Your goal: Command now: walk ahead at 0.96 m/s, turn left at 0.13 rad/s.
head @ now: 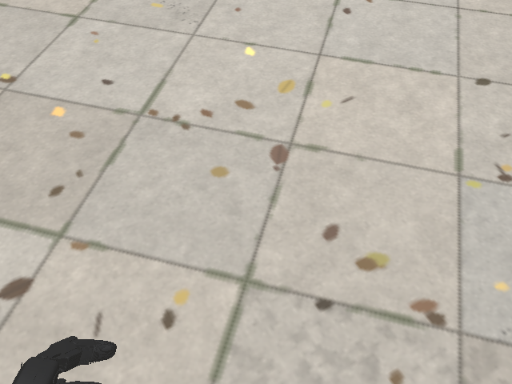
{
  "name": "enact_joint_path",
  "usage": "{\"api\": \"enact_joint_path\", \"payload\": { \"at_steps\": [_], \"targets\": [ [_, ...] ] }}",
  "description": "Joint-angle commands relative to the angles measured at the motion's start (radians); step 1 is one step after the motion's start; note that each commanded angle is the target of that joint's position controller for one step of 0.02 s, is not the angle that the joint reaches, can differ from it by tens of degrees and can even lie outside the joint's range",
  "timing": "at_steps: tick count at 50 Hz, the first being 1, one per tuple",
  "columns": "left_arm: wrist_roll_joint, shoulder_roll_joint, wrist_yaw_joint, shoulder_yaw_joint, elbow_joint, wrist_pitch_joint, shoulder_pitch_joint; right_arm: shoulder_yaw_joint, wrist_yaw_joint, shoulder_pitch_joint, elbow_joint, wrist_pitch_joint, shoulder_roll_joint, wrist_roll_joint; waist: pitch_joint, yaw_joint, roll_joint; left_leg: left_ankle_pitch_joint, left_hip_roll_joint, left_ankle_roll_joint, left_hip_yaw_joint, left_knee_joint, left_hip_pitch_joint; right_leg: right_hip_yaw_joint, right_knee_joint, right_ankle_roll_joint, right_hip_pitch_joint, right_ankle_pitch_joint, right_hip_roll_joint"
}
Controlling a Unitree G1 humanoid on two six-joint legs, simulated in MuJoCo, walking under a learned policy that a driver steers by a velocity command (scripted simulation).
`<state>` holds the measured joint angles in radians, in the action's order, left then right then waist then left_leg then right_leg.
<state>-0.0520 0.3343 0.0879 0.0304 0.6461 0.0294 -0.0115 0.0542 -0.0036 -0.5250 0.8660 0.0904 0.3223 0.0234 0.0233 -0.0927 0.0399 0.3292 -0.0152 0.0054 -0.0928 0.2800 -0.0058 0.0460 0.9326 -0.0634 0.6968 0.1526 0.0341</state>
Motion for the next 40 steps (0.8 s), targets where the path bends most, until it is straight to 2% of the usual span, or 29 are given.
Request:
{"api": "enact_joint_path", "payload": {
  "at_steps": [1, 3, 4, 5, 6, 7, 8, 9, 10, 11, 13, 15, 18, 20, 21, 22, 24, 25, 26, 27, 28, 29, 30, 31, 32, 33, 36, 38, 40],
  "targets": [
    [0.006, 0.006, 0.022, -0.028, -0.091, 0.024, 0.091, 0.009, -0.011, 0.115, -0.074, 0.031, 0.110, -0.018, -0.167, 0.092, -0.100, -0.315, 0.211, -0.174, 0.189, -0.299, 0.318, -0.098, -0.220, 0.010, -0.242, -0.122, -0.001],
    [0.008, 0.039, 0.005, -0.019, -0.076, 0.026, 0.065, 0.025, -0.016, 0.095, -0.056, 0.028, 0.179, -0.017, -0.130, 0.114, -0.091, -0.600, 0.230, -0.172, 0.173, -0.225, 0.226, -0.105, -0.267, 0.000, -0.341, -0.084, -0.033],
    [0.006, 0.063, -0.013, -0.007, -0.059, 0.028, 0.012, 0.029, -0.016, 0.081, -0.044, 0.026, 0.203, -0.018, -0.070, 0.144, -0.093, -0.841, 0.229, -0.162, 0.153, -0.101, 0.163, -0.107, -0.290, -0.007, -0.426, -0.025, -0.064],
    [0.000, 0.091, -0.032, 0.010, -0.013, 0.031, -0.139, 0.033, -0.012, 0.079, -0.033, 0.018, 0.222, -0.019, 0.028, 0.222, -0.094, -0.965, 0.207, -0.147, 0.130, 0.119, 0.164, -0.109, -0.324, -0.014, -0.612, 0.021, -0.098],
    [-0.011, 0.130, -0.054, 0.031, 0.039, 0.034, -0.312, 0.030, -0.011, 0.081, -0.030, 0.015, 0.218, -0.022, 0.121, 0.309, -0.095, -0.845, 0.160, -0.131, 0.120, 0.385, 0.292, -0.074, -0.344, -0.017, -0.861, 0.039, -0.059],
    [-0.034, 0.222, -0.080, 0.059, 0.063, 0.038, -0.466, 0.006, -0.013, 0.070, -0.052, 0.015, 0.109, -0.013, 0.247, 0.335, 0.045, -0.323, 0.072, -0.122, 0.103, 0.759, 0.490, 0.188, -0.385, -0.023, -1.072, 0.386, 0.193],
    [-0.046, 0.283, -0.091, 0.068, 0.045, 0.041, -0.471, -0.017, -0.010, -0.006, -0.101, 0.010, -0.017, -0.046, 0.369, 0.248, 0.228, 0.169, -0.003, -0.123, 0.172, 1.065, 0.682, 0.654, -0.587, -0.055, -1.127, 0.719, 0.444],
    [-0.019, 0.225, -0.093, 0.063, 0.046, 0.034, -0.388, 0.003, -0.008, 0.078, -0.110, -0.003, 0.073, -0.045, 0.265, 0.235, 0.137, 0.044, 0.022, -0.129, 0.187, 1.128, 0.761, 0.728, -0.705, -0.064, -0.987, 0.748, 0.412],
    [-0.007, 0.138, -0.092, 0.043, 0.050, 0.039, -0.301, 0.008, -0.013, 0.134, -0.113, -0.012, 0.082, -0.035, 0.100, 0.190, 0.072, -0.049, 0.074, -0.126, 0.177, 1.082, 0.786, 0.526, -0.681, -0.062, -0.853, 0.577, 0.361],
    [-0.003, 0.093, -0.086, 0.036, 0.060, 0.046, -0.258, 0.002, -0.022, 0.141, -0.097, -0.019, 0.057, -0.027, 0.029, 0.153, 0.046, -0.087, 0.107, -0.114, 0.169, 1.040, 0.754, 0.385, -0.689, -0.058, -0.748, 0.380, 0.314],
    [0.010, 0.046, -0.088, 0.024, 0.084, 0.061, -0.248, 0.002, -0.037, 0.112, -0.075, -0.052, 0.021, -0.008, -0.015, 0.094, 0.078, -0.094, 0.137, -0.091, 0.163, 1.007, 0.686, 0.192, -0.725, -0.033, -0.630, 0.205, 0.260],
    [0.031, 0.015, -0.081, 0.020, 0.125, 0.084, -0.278, -0.002, -0.048, 0.191, -0.103, -0.080, -0.011, -0.001, -0.074, 0.080, 0.054, -0.114, 0.159, -0.084, 0.152, 0.994, 0.742, 0.070, -0.767, -0.019, -0.608, 0.072, 0.245],
    [0.032, -0.012, -0.075, 0.014, 0.159, 0.103, -0.295, -0.014, -0.067, 0.335, -0.168, -0.088, -0.031, 0.002, -0.137, 0.070, 0.045, -0.252, 0.156, -0.085, 0.100, 0.907, 0.799, -0.132, -0.808, -0.002, -0.585, -0.165, 0.198],
    [0.025, -0.016, -0.083, 0.012, 0.174, 0.107, -0.287, -0.017, -0.075, 0.398, -0.182, -0.090, -0.013, -0.011, -0.136, 0.071, 0.022, -0.336, 0.107, -0.101, 0.034, 0.803, 0.770, -0.256, -0.824, 0.021, -0.605, -0.299, 0.119],
    [0.027, 0.027, -0.084, 0.017, 0.175, 0.111, -0.301, -0.030, -0.085, 0.435, -0.220, -0.086, -0.027, -0.007, -0.164, 0.054, 0.032, -0.365, 0.126, -0.120, 0.020, 0.684, 0.730, -0.282, -0.826, 0.027, -0.587, -0.406, 0.160],
    [0.029, 0.039, -0.089, 0.019, 0.186, 0.110, -0.312, -0.034, -0.092, 0.479, -0.232, -0.084, -0.017, -0.004, -0.184, 0.057, 0.000, -0.381, 0.104, -0.135, -0.029, 0.598, 0.693, -0.314, -0.836, 0.039, -0.608, -0.517, 0.160],
    [0.027, 0.090, -0.103, 0.028, 0.191, 0.101, -0.351, -0.032, -0.094, 0.496, -0.227, -0.081, 0.008, -0.003, -0.147, 0.052, -0.008, -0.395, 0.017, -0.167, -0.114, 0.496, 0.570, -0.346, -0.766, 0.050, -0.692, -0.884, 0.159],
    [0.024, 0.126, -0.115, 0.036, 0.186, 0.088, -0.360, -0.027, -0.091, 0.445, -0.212, -0.080, 0.032, -0.004, -0.101, 0.017, 0.021, -0.356, -0.024, -0.182, -0.133, 0.481, 0.501, -0.345, -0.670, 0.055, -0.750, -1.109, 0.178],
    [0.019, 0.167, -0.124, 0.047, 0.173, 0.070, -0.336, -0.015, -0.084, 0.329, -0.182, -0.080, 0.064, -0.007, -0.027, -0.053, 0.054, -0.302, -0.056, -0.198, -0.125, 0.480, 0.378, -0.335, -0.517, 0.054, -0.771, -1.250, 0.198],
    [0.013, 0.199, -0.128, 0.058, 0.154, 0.050, -0.290, 0.006, -0.073, 0.148, -0.132, -0.081, 0.107, -0.009, 0.066, -0.147, 0.071, -0.236, -0.081, -0.223, -0.096, 0.491, 0.186, -0.314, -0.289, 0.043, -0.735, -1.304, 0.218],
    [0.007, 0.202, -0.123, 0.061, 0.134, 0.034, -0.253, 0.036, -0.053, -0.061, -0.063, -0.079, 0.156, -0.008, 0.153, -0.225, 0.040, -0.163, -0.095, -0.254, -0.028, 0.438, -0.057, -0.284, 0.021, 0.024, -0.619, -1.156, 0.213],
    [0.002, 0.132, -0.100, 0.049, 0.148, 0.033, -0.260, 0.062, -0.024, -0.050, -0.044, -0.085, 0.198, -0.016, 0.093, -0.175, -0.104, -0.085, -0.046, -0.288, 0.084, 0.380, -0.172, -0.273, 0.404, 0.039, -0.389, -0.276, 0.059],
    [0.000, 0.004, -0.089, 0.012, 0.057, 0.051, -0.339, 0.078, -0.015, 0.086, -0.083, -0.102, 0.300, 0.002, 0.089, 0.014, -0.331, -0.179, 0.148, -0.414, 0.548, 0.320, -0.324, -0.189, 0.757, 0.092, 0.022, 0.360, -0.081],
    [0.010, 0.058, -0.091, 0.007, -0.017, 0.079, -0.276, 0.092, -0.016, 0.080, -0.124, -0.105, 0.323, -0.002, 0.231, -0.034, -0.228, 0.081, 0.252, -0.512, 0.875, 0.070, -0.406, 0.020, 0.775, 0.079, 0.166, 0.312, -0.068],
    [0.008, 0.089, -0.091, 0.005, -0.022, 0.099, -0.210, 0.084, -0.007, 0.094, -0.119, -0.100, 0.267, -0.004, 0.093, -0.017, -0.079, 0.177, 0.265, -0.460, 0.904, -0.054, -0.279, 0.048, 0.669, 0.071, 0.204, 0.240, -0.014],
    [0.009, 0.095, -0.092, 0.004, -0.012, 0.103, -0.199, 0.072, -0.003, 0.128, -0.106, -0.090, 0.211, -0.005, -0.023, 0.041, 0.024, 0.116, 0.236, -0.414, 0.823, -0.074, -0.106, 0.042, 0.553, 0.073, 0.148, 0.185, 0.029],
    [-0.027, 0.061, -0.090, -0.010, -0.003, 0.044, -0.211, 0.043, 0.008, 0.191, -0.110, -0.042, 0.146, -0.016, -0.100, 0.139, 0.064, -0.120, 0.107, -0.375, 0.590, -0.078, 0.231, 0.036, 0.355, 0.126, -0.039, 0.214, 0.097],
    [-0.025, 0.035, -0.080, -0.021, -0.047, 0.023, -0.120, 0.043, 0.002, 0.186, -0.112, -0.019, 0.150, -0.022, -0.132, 0.128, 0.043, -0.192, 0.041, -0.363, 0.499, -0.113, 0.354, -0.013, 0.171, 0.149, -0.091, 0.168, 0.108],
    [-0.010, -0.014, -0.063, -0.042, -0.082, 0.030, -0.024, 0.038, 0.000, 0.164, -0.094, -0.005, 0.126, -0.022, -0.151, 0.094, 0.010, -0.341, -0.008, -0.312, 0.384, -0.131, 0.370, -0.066, -0.059, 0.131, -0.135, -0.073, 0.102]
  ]
}}
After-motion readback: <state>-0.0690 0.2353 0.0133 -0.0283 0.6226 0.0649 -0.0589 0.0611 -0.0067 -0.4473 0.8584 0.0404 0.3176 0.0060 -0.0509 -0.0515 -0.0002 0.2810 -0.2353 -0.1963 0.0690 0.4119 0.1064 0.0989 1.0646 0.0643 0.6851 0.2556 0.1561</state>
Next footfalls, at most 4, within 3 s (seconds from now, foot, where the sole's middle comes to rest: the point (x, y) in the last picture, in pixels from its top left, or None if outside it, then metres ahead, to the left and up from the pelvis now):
0.14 right None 0.31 -0.12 -0.77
0.58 left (190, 321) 0.69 0.14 -0.77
1.00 right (139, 201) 1.14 0.31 -0.77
1.44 left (76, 180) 1.26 0.54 -0.77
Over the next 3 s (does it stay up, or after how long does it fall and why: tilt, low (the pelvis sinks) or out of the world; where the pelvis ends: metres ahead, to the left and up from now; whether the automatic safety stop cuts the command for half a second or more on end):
stays up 1.24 0.10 -0.01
